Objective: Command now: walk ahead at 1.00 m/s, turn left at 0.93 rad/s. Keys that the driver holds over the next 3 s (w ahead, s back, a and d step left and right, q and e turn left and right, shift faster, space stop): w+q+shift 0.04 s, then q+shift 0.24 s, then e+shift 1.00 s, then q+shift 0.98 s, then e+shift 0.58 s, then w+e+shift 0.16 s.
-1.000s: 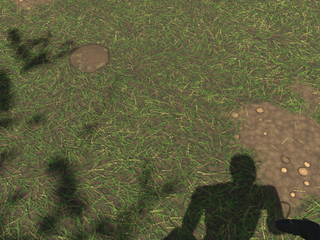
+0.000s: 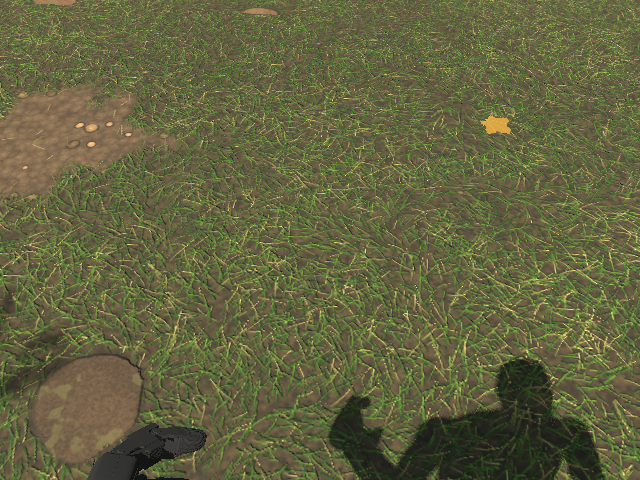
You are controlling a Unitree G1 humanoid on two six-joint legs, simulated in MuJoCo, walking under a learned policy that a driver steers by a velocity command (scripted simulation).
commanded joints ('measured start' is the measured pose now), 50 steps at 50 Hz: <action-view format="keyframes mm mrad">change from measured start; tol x32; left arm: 1 -61 124 24 -89 -9 17 -11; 12 428 297 86 -23 4 -24 21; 50 397 391 206 -39 -53 130 -12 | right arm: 1 -60 -150 -36 -97 7 -49 -6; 50 -385 -55 -1 -365 -33 74 -29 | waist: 1 49 -71 87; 13 104 -168 -612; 18 59 -126 -156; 31 21 283 -177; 50 181 -212 -78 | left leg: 1 -216 223 -331 -303 273 111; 8 1 158 -340 69 899 -111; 10 -81 113 -321 459 692 -161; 11 -275 43 -196 764 -269 -175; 13 -462 135 -102 1119 -325 -198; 32 -19 632 -316 -184 236 27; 45 11 581 96 -43 341 -59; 50 -568 284 38 665 -412 -289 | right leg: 1 58 7 -115 -269 174 28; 9 544 196 -81 -774 475 -45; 12 1191 -492 398 -537 1429 -222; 15 789 -245 226 -768 728 -260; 25 307 -32 -12 -877 751 -215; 31 75 202 -125 -252 -340 -66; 37 109 123 -136 -36 -113 -2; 46 373 133 -240 -609 -57 -67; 50 584 -246 434 -888 595 -358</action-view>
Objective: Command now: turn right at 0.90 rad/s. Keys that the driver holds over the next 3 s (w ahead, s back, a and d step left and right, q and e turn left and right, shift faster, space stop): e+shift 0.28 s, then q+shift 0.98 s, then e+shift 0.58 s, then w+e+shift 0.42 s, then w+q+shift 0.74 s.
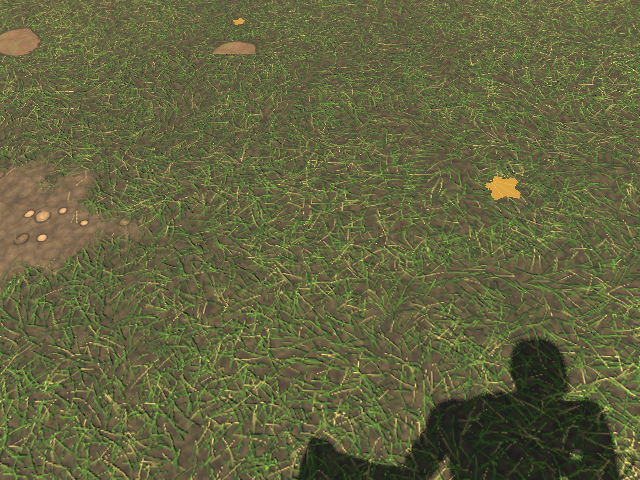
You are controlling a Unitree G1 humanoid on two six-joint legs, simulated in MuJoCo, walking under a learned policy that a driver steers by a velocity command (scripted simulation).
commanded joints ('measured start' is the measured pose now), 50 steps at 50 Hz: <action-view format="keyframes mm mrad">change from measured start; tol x32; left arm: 1 168 245 71 -37 5 -9 29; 50 -41 100 -32 -25 17 -59 90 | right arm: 1 -87 -53 -5 -132 4 5 -4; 50 63 -134 -62 -3 13 44 73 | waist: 1 70 -210 -59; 24 53 152 -67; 50 -15 -173 -24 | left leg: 1 -339 -80 -185 332 -110 -14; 21 267 -134 -182 -388 274 82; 23 348 122 -557 -572 415 133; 41 49 -135 -701 -465 189 116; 50 -210 -170 -189 342 100 -2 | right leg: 1 231 -334 496 -309 541 -241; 19 117 -139 503 -215 604 -124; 24 17 74 182 -100 -138 31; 31 -155 72 117 211 -125 98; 41 240 75 123 -335 56 37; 43 290 -386 601 -521 -176 -99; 50 244 -228 119 -341 530 -111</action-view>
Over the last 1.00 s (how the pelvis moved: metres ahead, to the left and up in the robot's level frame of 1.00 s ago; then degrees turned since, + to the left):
0.35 -0.06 -0.01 -6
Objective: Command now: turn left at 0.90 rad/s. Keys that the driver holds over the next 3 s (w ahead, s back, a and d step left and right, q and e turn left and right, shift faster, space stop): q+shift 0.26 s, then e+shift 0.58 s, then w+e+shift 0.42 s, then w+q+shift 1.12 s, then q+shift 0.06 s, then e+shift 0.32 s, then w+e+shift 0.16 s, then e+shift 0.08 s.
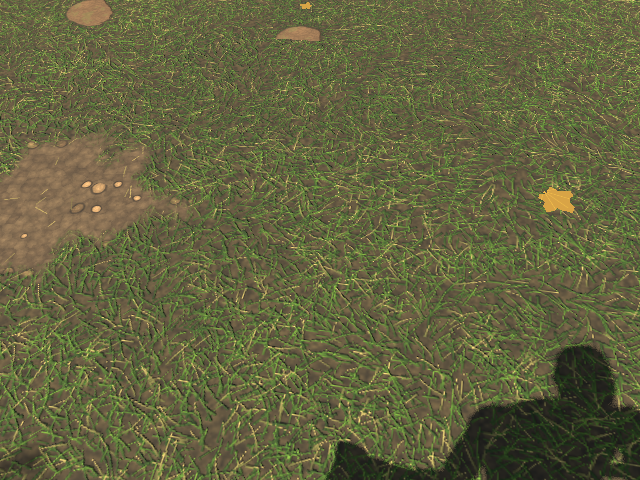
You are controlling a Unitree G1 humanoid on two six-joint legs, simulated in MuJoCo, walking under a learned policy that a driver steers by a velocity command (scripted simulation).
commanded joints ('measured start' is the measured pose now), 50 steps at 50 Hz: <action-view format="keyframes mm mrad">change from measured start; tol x32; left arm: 1 14 123 32 -64 0 -16 1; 50 131 182 99 -52 -23 -12 -72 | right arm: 1 -15 -67 -5 -69 6 2 17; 50 -113 -31 38 -94 -39 -78 -6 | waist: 1 24 -187 -38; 14 37 -232 -101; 17 -8 242 -221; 39 13 69 -93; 42 67 -408 -93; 50 41 -117 -33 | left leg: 1 -113 60 62 37 2 -24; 14 230 59 197 -481 -41 62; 18 588 517 -246 -707 889 344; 39 411 451 229 -631 516 189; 43 -152 102 124 47 -337 -24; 50 -189 131 67 -83 134 -17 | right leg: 1 151 -251 105 -68 472 -115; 15 16 -314 -144 253 553 -20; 17 -440 -94 -175 615 -419 101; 27 -300 -56 6 681 -188 103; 40 -64 -58 -88 167 -89 14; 42 171 -374 498 -51 446 -142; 45 136 -319 566 -212 -567 -241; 50 93 -177 450 -235 -376 -180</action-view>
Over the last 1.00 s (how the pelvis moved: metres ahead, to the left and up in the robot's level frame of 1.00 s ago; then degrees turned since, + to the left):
0.01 -0.02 0.02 8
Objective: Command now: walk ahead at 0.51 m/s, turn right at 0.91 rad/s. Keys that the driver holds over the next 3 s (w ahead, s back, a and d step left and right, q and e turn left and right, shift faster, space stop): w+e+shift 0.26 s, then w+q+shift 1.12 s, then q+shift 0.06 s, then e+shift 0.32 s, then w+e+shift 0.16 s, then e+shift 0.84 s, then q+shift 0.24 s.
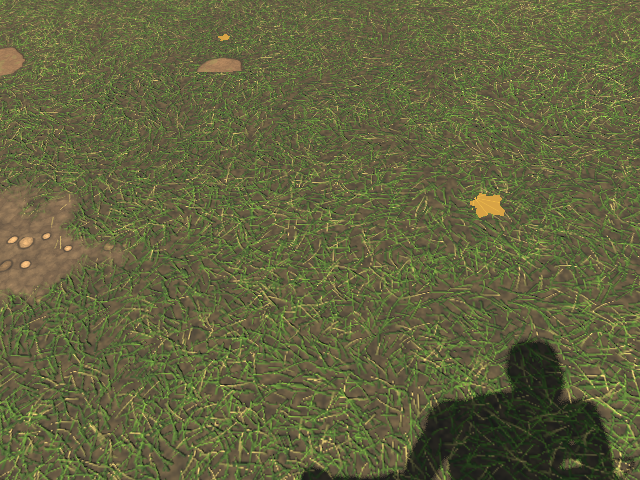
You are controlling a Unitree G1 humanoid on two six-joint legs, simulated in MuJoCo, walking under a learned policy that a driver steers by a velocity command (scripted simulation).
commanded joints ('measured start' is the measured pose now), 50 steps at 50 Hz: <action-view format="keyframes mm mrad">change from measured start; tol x32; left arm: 1 28 169 43 -43 1 -47 1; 29 -402 23 -87 -193 39 -127 -54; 36 185 250 10 -54 85 -137 47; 50 21 54 -24 99 18 -181 31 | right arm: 1 -94 -66 -12 -80 -1 -26 6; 36 273 12 -9 35 90 -137 -11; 50 -199 6 32 -127 25 -31 79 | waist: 1 22 -97 3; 14 -63 -144 -13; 17 -132 356 -204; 29 -66 89 67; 36 165 -265 -390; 50 -29 -70 136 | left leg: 1 -223 1 -29 -58 99 -19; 10 -106 -38 -54 -393 120 -52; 15 546 -16 -35 -530 86 40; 17 749 327 -845 -866 -582 158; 30 218 86 -360 -920 257 262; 34 169 23 -264 -469 717 183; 36 -204 -108 -151 138 -147 157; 50 -200 37 106 -147 360 167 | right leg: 1 129 -204 377 -286 -333 -132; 13 -132 -164 523 -184 -207 -108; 19 -637 2 144 820 -65 -6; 26 -577 -115 -10 482 27 112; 34 293 -20 -71 94 106 76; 36 697 -506 509 -46 -508 -7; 37 563 -548 788 -196 -683 -43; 50 84 -261 -284 -363 472 64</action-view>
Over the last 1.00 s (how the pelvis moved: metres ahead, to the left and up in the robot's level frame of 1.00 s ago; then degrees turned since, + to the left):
0.02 0.00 0.00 -10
